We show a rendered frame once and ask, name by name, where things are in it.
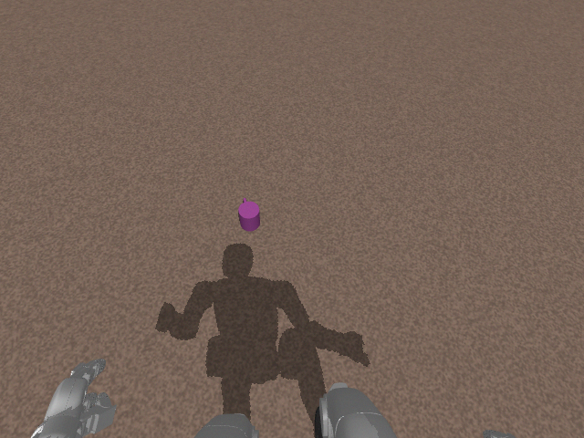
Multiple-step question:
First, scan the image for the mug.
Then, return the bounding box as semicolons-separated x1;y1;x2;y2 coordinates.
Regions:
238;198;260;231

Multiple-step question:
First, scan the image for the left robot arm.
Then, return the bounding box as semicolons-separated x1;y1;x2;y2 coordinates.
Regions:
31;415;83;438

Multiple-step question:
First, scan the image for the left robot hand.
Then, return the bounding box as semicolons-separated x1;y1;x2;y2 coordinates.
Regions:
44;359;117;437

